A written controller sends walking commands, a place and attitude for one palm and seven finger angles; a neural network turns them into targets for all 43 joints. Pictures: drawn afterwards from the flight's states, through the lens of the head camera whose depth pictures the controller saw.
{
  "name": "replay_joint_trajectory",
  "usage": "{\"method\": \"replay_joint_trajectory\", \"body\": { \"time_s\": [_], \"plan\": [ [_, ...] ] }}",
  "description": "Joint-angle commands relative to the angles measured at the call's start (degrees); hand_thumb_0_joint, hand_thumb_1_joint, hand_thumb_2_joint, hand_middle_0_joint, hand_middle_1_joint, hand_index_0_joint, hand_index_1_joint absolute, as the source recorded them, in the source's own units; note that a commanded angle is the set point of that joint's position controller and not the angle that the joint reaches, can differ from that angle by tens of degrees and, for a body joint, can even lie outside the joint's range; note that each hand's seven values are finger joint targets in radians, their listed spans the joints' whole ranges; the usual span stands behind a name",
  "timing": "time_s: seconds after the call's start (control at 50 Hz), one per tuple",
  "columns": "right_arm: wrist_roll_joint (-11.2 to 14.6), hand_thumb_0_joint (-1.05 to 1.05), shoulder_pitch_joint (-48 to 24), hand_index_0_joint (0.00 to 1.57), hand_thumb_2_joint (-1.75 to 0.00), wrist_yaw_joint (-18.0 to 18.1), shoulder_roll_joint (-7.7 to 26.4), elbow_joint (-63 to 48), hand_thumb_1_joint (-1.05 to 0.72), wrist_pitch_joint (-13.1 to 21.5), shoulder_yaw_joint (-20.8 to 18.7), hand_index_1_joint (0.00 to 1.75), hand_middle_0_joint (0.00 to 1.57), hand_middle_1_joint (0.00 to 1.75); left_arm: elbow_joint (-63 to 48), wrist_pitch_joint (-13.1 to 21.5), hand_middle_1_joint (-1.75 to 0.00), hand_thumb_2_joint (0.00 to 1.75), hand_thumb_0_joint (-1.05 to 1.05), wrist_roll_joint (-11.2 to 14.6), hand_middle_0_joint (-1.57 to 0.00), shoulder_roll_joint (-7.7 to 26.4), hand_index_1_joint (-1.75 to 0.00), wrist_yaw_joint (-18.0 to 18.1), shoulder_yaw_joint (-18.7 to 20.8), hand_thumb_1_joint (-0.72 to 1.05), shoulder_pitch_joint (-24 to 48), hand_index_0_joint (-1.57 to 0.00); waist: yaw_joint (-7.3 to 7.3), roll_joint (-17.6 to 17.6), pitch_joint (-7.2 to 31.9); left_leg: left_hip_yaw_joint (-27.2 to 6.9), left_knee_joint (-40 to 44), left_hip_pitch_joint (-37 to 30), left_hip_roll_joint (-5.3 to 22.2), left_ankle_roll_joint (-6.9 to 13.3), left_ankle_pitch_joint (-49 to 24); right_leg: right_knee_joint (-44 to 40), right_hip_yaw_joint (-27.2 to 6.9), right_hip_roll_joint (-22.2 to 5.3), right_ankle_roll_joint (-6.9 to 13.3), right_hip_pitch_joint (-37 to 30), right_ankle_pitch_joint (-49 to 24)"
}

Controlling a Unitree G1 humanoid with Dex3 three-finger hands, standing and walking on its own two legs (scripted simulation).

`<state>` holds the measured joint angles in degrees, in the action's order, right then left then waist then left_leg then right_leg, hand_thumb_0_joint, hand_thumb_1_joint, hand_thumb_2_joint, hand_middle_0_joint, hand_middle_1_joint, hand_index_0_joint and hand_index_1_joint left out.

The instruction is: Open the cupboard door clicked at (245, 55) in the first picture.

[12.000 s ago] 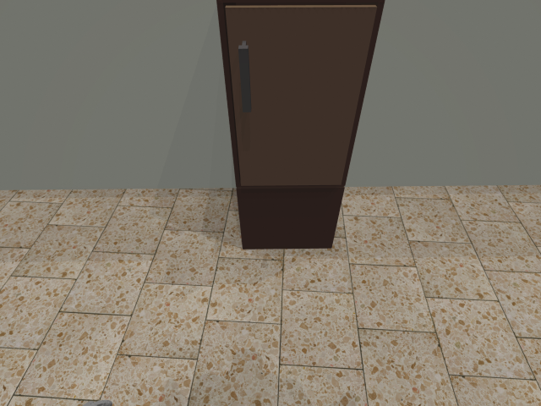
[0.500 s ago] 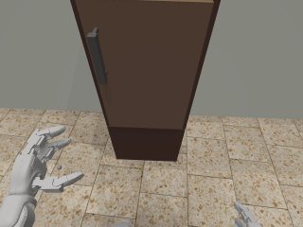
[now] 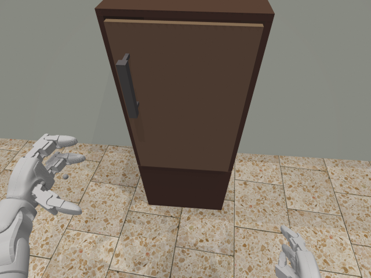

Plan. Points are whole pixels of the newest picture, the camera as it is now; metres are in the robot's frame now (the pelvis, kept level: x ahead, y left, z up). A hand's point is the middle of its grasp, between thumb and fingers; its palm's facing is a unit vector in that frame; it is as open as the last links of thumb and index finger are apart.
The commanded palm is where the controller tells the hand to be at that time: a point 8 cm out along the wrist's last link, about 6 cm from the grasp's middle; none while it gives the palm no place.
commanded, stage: raise the hand with hooked fingers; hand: left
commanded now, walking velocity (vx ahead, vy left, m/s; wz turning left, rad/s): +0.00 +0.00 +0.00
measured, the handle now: (130, 87) +0.57 +0.21 +0.10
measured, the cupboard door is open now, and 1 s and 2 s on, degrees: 0 0 0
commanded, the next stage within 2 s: move the hooked fingers beside the handle in 0.64 s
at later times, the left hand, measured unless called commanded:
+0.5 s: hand (71, 156) +0.30 +0.26 +0.13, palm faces +0.07 -1.00 -0.02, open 14.0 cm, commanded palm +0.27 +0.30 +0.13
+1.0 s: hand (77, 144) +0.33 +0.26 +0.13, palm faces +0.03 -1.00 -0.01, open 14.0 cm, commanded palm +0.31 +0.31 +0.12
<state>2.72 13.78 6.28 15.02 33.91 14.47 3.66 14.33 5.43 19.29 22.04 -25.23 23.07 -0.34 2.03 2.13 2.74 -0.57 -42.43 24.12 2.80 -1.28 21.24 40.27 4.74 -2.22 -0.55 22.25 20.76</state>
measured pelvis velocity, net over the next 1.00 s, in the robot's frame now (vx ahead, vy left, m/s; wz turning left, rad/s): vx -0.01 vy -0.01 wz -0.01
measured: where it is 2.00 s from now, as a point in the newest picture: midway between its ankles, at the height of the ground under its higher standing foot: outside the picture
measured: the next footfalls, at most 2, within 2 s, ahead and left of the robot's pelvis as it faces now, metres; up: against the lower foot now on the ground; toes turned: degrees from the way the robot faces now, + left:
none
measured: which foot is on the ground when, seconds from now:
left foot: down 0.00-1.00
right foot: down 0.00-1.00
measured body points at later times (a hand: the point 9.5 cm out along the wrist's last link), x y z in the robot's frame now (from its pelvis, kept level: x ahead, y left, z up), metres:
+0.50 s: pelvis +0.01 -0.01 +0.01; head +0.01 -0.02 +0.46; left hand +0.29 +0.31 +0.13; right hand +0.16 -0.26 -0.07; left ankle +0.01 +0.13 -0.72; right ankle +0.00 -0.13 -0.72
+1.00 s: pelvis -0.01 -0.01 +0.01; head +0.01 -0.01 +0.46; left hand +0.32 +0.31 +0.13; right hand +0.15 -0.25 -0.08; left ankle +0.01 +0.13 -0.72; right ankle +0.00 -0.13 -0.72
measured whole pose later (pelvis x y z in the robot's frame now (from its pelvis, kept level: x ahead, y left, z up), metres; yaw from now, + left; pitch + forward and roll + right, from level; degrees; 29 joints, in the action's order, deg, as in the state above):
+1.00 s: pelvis -0.01 -0.01 +0.01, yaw +0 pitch +3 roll -1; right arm 3.1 14.8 7.5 15.8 35.7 12.1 3.5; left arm 30.9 6.7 16.5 24.9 -25.8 23.8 17.9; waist 0.6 1.2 1.0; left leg -0.2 -38.6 22.7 2.9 -1.6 18.5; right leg 37.4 4.3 -1.9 -0.1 21.5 18.4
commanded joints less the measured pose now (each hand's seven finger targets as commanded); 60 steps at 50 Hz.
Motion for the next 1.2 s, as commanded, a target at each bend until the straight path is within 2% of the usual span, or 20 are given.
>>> {"method": "replay_joint_trajectory", "body": {
  "time_s": [0.0, 0.06, 0.08, 0.12, 0.18, 0.3, 0.38, 0.4, 0.44, 0.48, 0.5, 0.62, 0.68, 0.74, 0.82, 0.92, 1.0, 1.06, 1.08, 1.18],
  "plan": [
    [0.3, 0.00, -3.1, 0.20, -0.90, 1.1, 7.8, -7.7, -0.90, 2.8, -3.4, 0.30, 0.20, 0.30, -12.1, 5.6, -1.20, 0.30, 0.00, 2.0, -0.30, 16.9, -1.20, -0.4, 7.8, -0.50, 19.1, -0.30, -1.33, 3.1, 11.4, 0.2, 6.9, -7.3, -2.9, 2.1, -15.3, -6.6, -1.9, 3.2, 1.5, -5.0, -16.0],
    [0.5, 0.00, -2.8, 0.20, -0.90, 1.3, 7.9, -7.0, -0.90, 2.5, -3.4, 0.30, 0.20, 0.30, -7.8, 4.1, -1.20, 0.30, 0.00, 1.6, -0.30, 17.1, -1.20, -1.1, 7.4, -0.50, 20.1, -0.30, -1.38, 4.4, 10.3, 0.5, 7.7, -7.9, -2.9, 2.1, -15.9, -7.3, -1.7, 2.9, 1.5, -4.8, -17.3],
    [0.5, 0.00, -2.6, 0.20, -0.90, 1.4, 8.1, -7.1, -0.90, 2.3, -3.5, 0.30, 0.20, 0.30, -5.7, 3.0, -1.20, 0.30, 0.00, 1.8, -0.30, 17.5, -1.20, -1.8, 7.6, -0.50, 19.8, -0.30, -1.21, 1.9, 9.6, 0.6, 7.6, -7.4, -2.9, 2.3, -15.8, -7.7, -2.0, 2.9, 1.4, -5.3, -17.6],
    [0.9, 0.00, -2.4, 0.20, -0.90, 1.5, 8.4, -7.1, -0.90, 1.8, -3.6, 0.30, 0.20, 0.30, -3.2, 1.2, -1.20, 0.30, 0.00, 1.7, -0.30, 18.0, -1.20, -2.8, 7.4, -0.50, 21.2, -0.30, -1.38, 0.2, 9.3, 0.7, 8.3, -7.0, -2.8, 2.4, -15.7, -8.2, -2.0, 2.6, 1.1, -5.6, -18.1],
    [0.9, 0.00, -2.3, 0.20, -0.90, 1.0, 8.6, -8.1, -0.90, 1.5, -3.8, 0.30, 0.20, 0.30, -1.5, -0.2, -1.20, 0.30, 0.00, 2.1, -0.30, 16.6, -1.20, -3.9, 6.6, -0.50, 18.4, -0.30, -0.46, -0.8, 9.8, 0.9, 8.3, -7.0, -3.0, 2.4, -17.2, -8.0, -2.1, 2.5, 1.1, -6.6, -20.0],
    [0.3, 0.00, -2.2, 0.20, -0.90, 0.0, 8.2, -9.3, -0.90, 1.1, -4.2, 0.30, 0.20, 0.30, -7.1, 2.7, -1.20, 0.30, 0.00, 2.3, -0.30, 19.3, -1.20, -1.9, 9.9, -0.50, 19.0, -0.30, 0.29, -0.8, 13.1, 1.4, 8.3, -7.7, -3.1, 2.4, -19.1, -7.3, -2.5, 2.5, 1.0, -8.2, -22.3],
    [0.2, 0.00, -2.0, 0.20, -0.90, 0.1, 8.0, -8.8, -0.90, 0.9, -4.2, 0.30, 0.20, 0.30, -9.1, 4.8, -1.20, 0.30, 0.00, 1.7, -0.30, 19.6, -1.20, 0.0, 10.1, -0.50, 21.7, -0.30, -0.25, 2.1, 11.5, 1.8, 8.8, -8.4, -3.0, 2.4, -17.2, -7.9, -2.9, 2.7, 1.1, -7.1, -19.6],
    [0.3, 0.00, -2.2, 0.20, -0.90, 0.2, 7.9, -8.7, -0.90, 0.9, -4.1, 0.30, 0.20, 0.30, -8.6, 4.7, -1.20, 0.30, 0.00, 1.2, -0.30, 19.4, -1.20, 0.1, 9.8, -0.50, 22.2, -0.30, -0.43, 4.2, 11.1, 1.9, 9.1, -8.4, -3.1, 2.4, -16.4, -8.0, -2.9, 2.6, 1.2, -6.7, -18.7],
    [0.4, 0.00, -1.8, 0.20, -0.90, 0.5, 7.8, -8.5, -0.90, 0.9, -4.2, 0.30, 0.20, 0.30, -8.3, 4.8, -1.20, 0.30, 0.00, 0.6, -0.30, 18.0, -1.20, 0.1, 8.5, -0.50, 21.7, -0.30, -0.69, 4.8, 11.7, 1.8, 9.4, -9.5, -2.9, 2.4, -17.4, -8.0, -2.5, 2.7, 1.3, -6.7, -19.5],
    [0.4, 0.00, -1.8, 0.20, -0.90, 0.6, 7.9, -8.4, -0.90, 0.9, -4.1, 0.30, 0.20, 0.30, -8.0, 4.4, -1.20, 0.30, 0.00, 0.7, -0.30, 17.7, -1.20, -0.4, 7.8, -0.50, 21.4, -0.30, -0.76, 3.3, 11.1, 1.8, 9.4, -9.4, -2.8, 2.5, -17.2, -8.2, -2.5, 2.8, 1.3, -7.1, -19.6],
    [0.6, 0.00, -2.1, 0.20, -0.90, 0.8, 7.9, -8.4, -0.90, 0.9, -4.0, 0.30, 0.20, 0.30, -7.1, 4.0, -1.20, 0.30, 0.00, 0.6, -0.30, 17.3, -1.20, -0.8, 7.3, -0.50, 21.2, -0.30, -0.86, 4.0, 10.4, 1.8, 9.7, -9.1, -2.9, 2.5, -16.1, -8.5, -2.6, 2.7, 1.3, -6.4, -18.6],
    [0.8, 0.00, -2.6, 0.20, -0.90, 1.2, 8.2, -8.4, -0.90, 0.7, -3.7, 0.30, 0.20, 0.30, -2.6, 2.3, -1.20, 0.30, 0.00, 1.9, -0.30, 16.8, -1.20, -2.0, 7.5, -0.50, 20.7, -0.30, -0.94, -1.5, 7.8, 1.2, 10.4, -7.1, -2.9, 2.4, -12.2, -9.7, -2.4, 2.7, 1.0, -5.2, -14.2],
    [0.7, 0.00, -2.6, 0.20, -0.90, 1.1, 8.3, -8.4, -0.90, 0.6, -3.7, 0.30, 0.20, 0.30, -2.7, 2.5, -1.20, 0.30, 0.00, 1.9, -0.30, 17.8, -1.20, -2.1, 8.1, -0.50, 21.7, -0.30, -0.73, -0.8, 8.6, 1.5, 10.0, -7.1, -3.0, 2.4, -12.2, -9.7, -2.9, 2.7, 1.0, -5.5, -13.8],
    [0.7, 0.00, -2.9, 0.20, -0.90, 1.1, 7.9, -8.6, -0.90, 0.8, -3.5, 0.30, 0.20, 0.30, -4.3, 3.3, -1.20, 0.30, 0.00, 1.0, -0.30, 16.4, -1.20, -1.7, 5.9, -0.50, 25.2, -0.30, -1.44, 1.5, 8.7, 1.2, 10.3, -8.0, -3.0, 2.3, -11.4, -9.6, -2.6, 2.7, 1.2, -4.2, -12.7],
    [0.7, 0.00, -1.8, 0.20, -0.90, 1.9, 8.3, -6.8, -0.90, 0.8, -3.4, 0.30, 0.20, 0.30, -1.2, 4.7, -1.20, 0.30, 0.00, -0.3, -0.30, 18.3, -1.20, -0.6, 5.3, -0.50, 35.3, -0.30, -3.46, 1.9, 7.5, 0.6, 10.2, -7.9, -2.8, 2.3, -8.1, -10.2, -2.8, 2.9, 1.1, -1.5, -8.1],
    [0.6, 0.00, -0.9, 0.20, -0.90, 2.2, 8.5, -5.8, -0.90, 0.6, -3.4, 0.30, 0.20, 0.30, 3.8, 5.4, -1.20, 0.30, 0.00, -1.6, -0.30, 18.7, -1.20, -0.5, 4.0, -0.50, 39.7, -0.30, -3.40, 3.4, 11.1, 0.2, 9.8, -8.3, -2.9, 2.2, -9.0, -9.4, -2.8, 2.6, 1.4, -2.2, -9.3],
    [0.5, 0.00, 0.1, 0.20, -0.90, 1.5, 9.0, -5.9, -0.90, -0.2, -3.5, 0.30, 0.20, 0.30, 10.3, 4.8, -1.20, 0.30, 0.00, -2.0, -0.30, 21.1, -1.20, -0.7, 6.0, -0.50, 37.8, -0.30, -2.20, 1.4, 12.5, 0.4, 9.2, -5.8, -3.0, 2.1, -11.1, -8.2, -2.7, 2.6, 1.6, -4.2, -12.5],
    [0.5, 0.00, 1.0, 0.20, -0.90, 1.0, 9.3, -6.0, -0.90, -1.2, -3.7, 0.30, 0.20, 0.30, 13.3, 4.6, -1.20, 0.30, 0.00, -2.6, -0.30, 21.0, -1.20, -0.6, 5.3, -0.50, 40.5, -0.30, -2.65, 1.4, 11.8, 0.5, 8.9, -4.8, -2.9, 2.1, -11.8, -7.5, -2.5, 2.6, 1.5, -2.9, -13.7],
    [0.3, 0.00, 1.3, 0.20, -0.90, 0.8, 9.3, -6.3, -0.90, -1.3, -3.7, 0.30, 0.20, 0.30, 13.1, 5.0, -1.20, 0.30, 0.00, -2.4, -0.30, 21.5, -1.20, -0.6, 5.8, -0.50, 41.5, -0.30, -2.14, 1.7, 13.0, 0.5, 8.6, -4.9, -3.0, 2.1, -12.8, -7.0, -2.5, 2.7, 1.7, -3.9, -14.6],
    [0.0, 0.00, 3.7, 0.20, -0.90, 0.4, 10.0, -5.9, -0.90, -2.9, -4.2, 0.30, 0.20, 0.30, 16.3, 7.4, -1.20, 0.30, 0.00, -3.1, -0.30, 25.7, -1.20, -0.4, 8.3, -0.50, 46.4, -0.30, -3.11, -0.4, 14.0, 1.1, 7.3, -3.0, -2.8, 2.4, -13.5, -6.2, -3.3, 2.9, 1.4, -3.8, -16.1]
  ]
}}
